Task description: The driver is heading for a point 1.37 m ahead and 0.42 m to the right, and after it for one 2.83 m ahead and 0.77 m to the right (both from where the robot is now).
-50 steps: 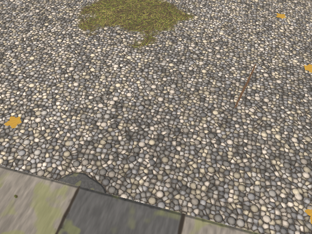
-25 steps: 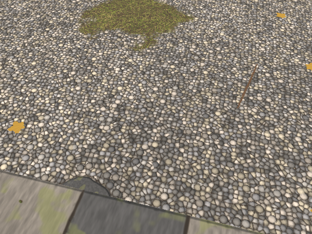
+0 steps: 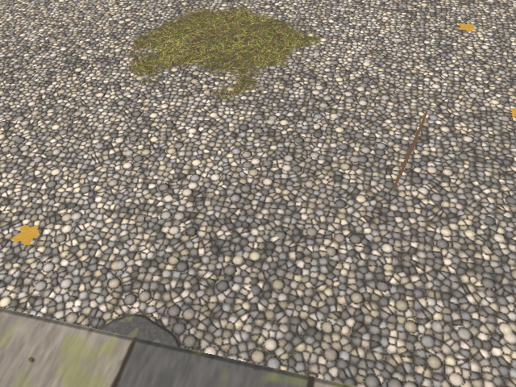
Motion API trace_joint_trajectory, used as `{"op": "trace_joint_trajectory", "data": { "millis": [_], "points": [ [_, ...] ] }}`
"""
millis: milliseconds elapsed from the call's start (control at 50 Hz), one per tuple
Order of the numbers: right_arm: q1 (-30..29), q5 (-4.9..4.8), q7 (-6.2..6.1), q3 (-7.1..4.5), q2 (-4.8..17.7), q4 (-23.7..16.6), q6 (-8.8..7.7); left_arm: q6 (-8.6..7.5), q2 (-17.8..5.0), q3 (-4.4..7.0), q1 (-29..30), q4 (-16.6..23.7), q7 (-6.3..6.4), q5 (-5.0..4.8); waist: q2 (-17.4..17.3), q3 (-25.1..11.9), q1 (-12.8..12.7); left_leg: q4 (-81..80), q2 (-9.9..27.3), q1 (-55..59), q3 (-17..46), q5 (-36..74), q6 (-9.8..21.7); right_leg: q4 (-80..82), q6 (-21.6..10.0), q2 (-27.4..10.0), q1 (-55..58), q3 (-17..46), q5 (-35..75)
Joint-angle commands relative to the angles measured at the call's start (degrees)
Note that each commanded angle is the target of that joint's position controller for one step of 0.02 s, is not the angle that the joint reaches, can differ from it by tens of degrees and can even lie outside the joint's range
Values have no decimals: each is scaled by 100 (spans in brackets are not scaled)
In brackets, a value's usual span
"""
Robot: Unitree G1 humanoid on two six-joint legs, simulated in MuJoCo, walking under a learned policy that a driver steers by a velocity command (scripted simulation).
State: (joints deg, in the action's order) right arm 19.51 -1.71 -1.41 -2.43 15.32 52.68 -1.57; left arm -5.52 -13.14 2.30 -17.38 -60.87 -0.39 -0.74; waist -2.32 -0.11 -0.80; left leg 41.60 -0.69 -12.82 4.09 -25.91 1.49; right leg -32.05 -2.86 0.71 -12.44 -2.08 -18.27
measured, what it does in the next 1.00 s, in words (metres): walks ahead: left foot, then right foot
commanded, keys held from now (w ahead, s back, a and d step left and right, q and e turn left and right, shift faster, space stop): w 0.34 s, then no key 0.66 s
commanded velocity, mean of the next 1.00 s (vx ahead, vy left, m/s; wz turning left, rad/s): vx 0.24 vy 0.00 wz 0.00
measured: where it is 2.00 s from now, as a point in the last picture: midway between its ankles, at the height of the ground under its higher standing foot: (315, 327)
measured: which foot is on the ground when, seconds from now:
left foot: up 0.00-0.40, down 0.42-1.00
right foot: down 0.00-0.44, up 0.46-0.78, down 0.80-1.00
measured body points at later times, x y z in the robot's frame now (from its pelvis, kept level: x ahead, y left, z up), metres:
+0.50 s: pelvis +0.23 +0.03 -0.01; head +0.28 +0.03 +0.44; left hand +0.17 +0.29 -0.15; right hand +0.45 -0.20 -0.10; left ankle +0.35 +0.12 -0.73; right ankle +0.03 -0.10 -0.65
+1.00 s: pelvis +0.35 +0.02 +0.01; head +0.36 +0.00 +0.46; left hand +0.44 +0.28 -0.12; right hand +0.42 -0.23 -0.14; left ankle +0.35 +0.12 -0.73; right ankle +0.37 -0.11 -0.73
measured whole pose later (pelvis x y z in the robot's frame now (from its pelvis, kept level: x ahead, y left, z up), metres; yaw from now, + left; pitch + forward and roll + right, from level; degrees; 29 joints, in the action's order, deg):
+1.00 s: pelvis +0.35 +0.02 +0.01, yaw +0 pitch +0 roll +1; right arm 9.9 0.5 -1.1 -0.3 13.5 58.8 -1.2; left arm -1.0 -12.7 2.3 -10.7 -55.7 1.9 0.2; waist -0.8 1.2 0.7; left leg 25.7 -1.3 -11.0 -2.5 -14.4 1.3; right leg -28.3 0.6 -1.5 -14.9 0.7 -13.1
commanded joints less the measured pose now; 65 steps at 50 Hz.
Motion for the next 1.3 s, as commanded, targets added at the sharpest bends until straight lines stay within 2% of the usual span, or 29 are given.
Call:
{"op": "trace_joint_trajectory", "data": {
  "millis": [20, 80, 100, 140, 220, 320, 360, 380, 400, 420, 440, 460, 480, 500, 520, 540, 600, 640, 720, 760, 800, 820, 840, 880, 1000, 1160, 1220, 1260, 1300],
  "points": [
    [-805, -162, 34, -72, 472, -764, -335, -146, -911, 124, -988, -27, -44, 52, 1074, 846, -312, 2359, 186, -3450, 298, -142, 161, 2435, -1236, -2259, 1687, 3888, -1650],
    [-986, 26, 133, -165, 588, -652, -445, -116, -570, 3, -671, 145, -65, 30, 776, 774, -207, 1939, 626, -3414, -15, 1234, 224, 2469, -643, -1554, 1776, 2181, 212],
    [-1041, 54, 183, -166, 516, -644, -443, -73, -439, -41, -855, 109, -50, 53, 823, 634, -241, 1802, 637, -3265, -162, 1458, 171, 2442, -576, -1372, 1826, 1778, 938],
    [-1232, 59, 246, -118, 278, -694, -399, -9, -510, -51, -1123, 70, 14, 74, 810, 514, -281, 1492, 608, -3225, -389, 1738, 12, 2393, -625, -1250, 1856, 1313, 2054],
    [-2231, 36, 280, 13, 37, -1055, -378, 65, -755, -43, -1144, 179, 131, 103, 719, 755, -433, -40, 431, -2695, -649, 2495, -178, 2662, -636, -1082, 1176, 820, 2257],
    [-2843, -23, 395, 32, 198, -1301, -414, 75, -867, 23, -1373, 114, 164, -10, 791, 990, -384, -1005, 309, -2309, -592, 2794, 32, 2666, -663, -1401, 1451, 689, 2453],
    [-2693, 10, 432, -31, 367, -1300, -452, 123, -936, 69, -1232, 153, 172, 9, 811, 785, -124, -1205, 175, -1912, -600, 2581, 216, 2169, -526, -1479, 1791, 575, 3753],
    [-2318, 51, 423, -104, 519, -1203, -465, 168, -1017, 103, -1159, 193, 181, 51, 957, 422, 104, -1163, -27, -1335, -707, 2486, 312, 1628, -422, -1446, 1906, 526, 4999],
    [-1446, 67, 394, -220, 720, -927, -475, 230, -1021, 108, -1038, 244, 182, 94, 1015, -150, 546, -1223, -232, -293, -819, 2675, 465, 648, -267, -1256, 1823, 396, 5914],
    [-566, 100, 336, -304, 917, -655, -464, 247, -968, 78, -987, 330, 173, 123, 923, -722, 932, -1260, 36, 1125, -592, 3472, 644, -519, -39, -989, 1102, 318, 5594],
    [231, 285, 278, -385, 1409, -462, -423, 199, -563, -45, -1353, 471, 149, 273, -269, -1697, 848, -748, 1451, 3287, 979, 5141, 1197, -2505, 210, -341, -657, 173, 2693],
    [296, 281, 320, -301, 1242, -373, -368, 111, -29, -189, -2115, 227, 96, 99, -1434, -2846, 545, -1554, 2676, 4167, 3250, 5545, 2178, -4442, 439, 571, -1655, 726, -1859],
    [-158, 178, 339, -218, 895, -427, -324, 29, -677, -9, -1744, 228, 69, -25, -624, -2228, 576, -1841, 2338, 3046, 2742, 5181, 1933, -4870, 377, 214, -1697, 1284, -1718],
    [-825, 147, 319, -133, 645, -516, -320, 18, -761, 31, -1067, 458, 85, -141, -399, -1170, 389, -1944, 2075, 2074, 1726, 5194, 1677, -4740, 357, -90, -2003, 900, -1433],
    [-1187, 155, 351, -65, 480, -507, -372, 46, -679, 28, -757, 524, 144, -76, 141, -647, 203, -2189, 1787, 1156, 1133, 5467, 1504, -4345, 402, -349, -1868, 708, -1086],
    [-1390, 174, 360, -24, 348, -489, -428, 118, -661, 88, -702, 540, 210, -12, 161, -476, 30, -2377, 1570, 597, 755, 5400, 1370, -3925, 411, -531, -1590, 685, -837],
    [-1567, 345, 386, 24, 295, -267, -484, 343, -249, 45, -943, 548, 272, 52, -102, -398, -312, -2710, 1280, -567, 112, 5525, 1383, -2936, 493, -611, -559, 597, -438],
    [-1671, 374, 323, 12, 437, -172, -473, 420, -251, 29, -653, 710, 324, 95, -272, -415, -346, -2749, 1191, -750, -104, 5431, 1383, -1913, 552, -608, -373, 525, -176],
    [-1445, 281, 193, -31, 709, 16, -290, 590, -534, 87, -36, 875, 322, 92, -241, -494, -118, -2942, 1198, -756, 86, 2864, 1225, -824, 538, -535, 12, 448, 673],
    [-1481, 211, 165, 13, 628, 67, -211, 619, -558, 113, 135, 905, 319, 124, -170, -215, -161, -2942, 1080, -982, 198, 1217, 1031, -172, 432, -452, 289, 361, 915],
    [-1219, 186, 159, 124, 347, 204, -180, 597, -626, 130, 271, 946, 327, 218, 31, 69, -163, -2711, 779, -1105, 204, 382, 607, 677, 280, -561, 603, 507, 1302],
    [-993, 239, 157, 158, 265, 260, -182, 572, -842, 156, 280, 997, 347, 219, 350, 109, -22, -2350, 519, -1121, 54, 310, 350, 899, 157, -919, 710, 862, 1969],
    [-425, 242, 147, 132, 244, 327, -166, 562, -1228, 236, 511, 931, 353, 123, 1177, 84, 481, -2300, 111, -910, -324, 494, 186, 865, -111, -993, 380, 967, 1464],
    [-788, 249, 60, 103, 431, 352, -52, 496, -630, 135, 603, 847, 259, 129, 928, 170, 225, -2071, 83, -152, -488, 1007, 45, 1104, 54, -640, -317, 777, 392],
    [-819, 191, 3, 97, 428, 505, 13, 372, -646, 135, 552, 638, 244, 75, 499, -206, 135, -1881, 229, 97, -407, 2104, 89, 686, 132, -484, 302, 560, 2163],
    [-790, 163, -31, 75, 412, 717, 121, 437, -615, 136, 596, 437, 248, 63, 246, -197, 125, -1757, 264, 349, -413, 2569, 27, 627, 65, -410, 364, 472, 2496],
    [-778, 164, -48, 69, 422, 779, 144, 462, -589, 136, 609, 371, 250, 65, 231, -140, 126, -1761, 275, 365, -409, 2553, 14, 649, 68, -381, 359, 443, 2425],
    [-608, 131, -50, 62, 381, 911, 164, 497, -536, 141, 469, 233, 250, 32, 248, -162, 138, -1738, 133, 321, -545, 1163, 75, 608, 27, -193, 326, 271, 962],
    [-661, 79, -54, 22, 470, 886, 151, 499, -565, 168, 482, 239, 254, -11, 150, 350, 125, -1763, 182, -180, -378, -679, 297, 552, -119, -113, -206, 292, -1195]
  ]
}}
Keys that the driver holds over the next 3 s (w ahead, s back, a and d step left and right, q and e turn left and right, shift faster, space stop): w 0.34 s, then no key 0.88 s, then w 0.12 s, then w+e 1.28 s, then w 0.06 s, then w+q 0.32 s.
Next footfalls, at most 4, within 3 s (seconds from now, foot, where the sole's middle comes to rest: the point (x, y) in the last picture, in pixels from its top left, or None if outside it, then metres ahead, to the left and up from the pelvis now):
0.42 left None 0.39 0.12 -0.77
0.80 right None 0.41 -0.11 -0.77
1.62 right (351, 378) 0.55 -0.16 -0.77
2.12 left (302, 257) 0.93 -0.05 -0.77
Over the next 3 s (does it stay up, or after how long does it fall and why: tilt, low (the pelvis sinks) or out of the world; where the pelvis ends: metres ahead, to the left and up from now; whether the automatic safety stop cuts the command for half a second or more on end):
stays up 1.08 -0.41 0.01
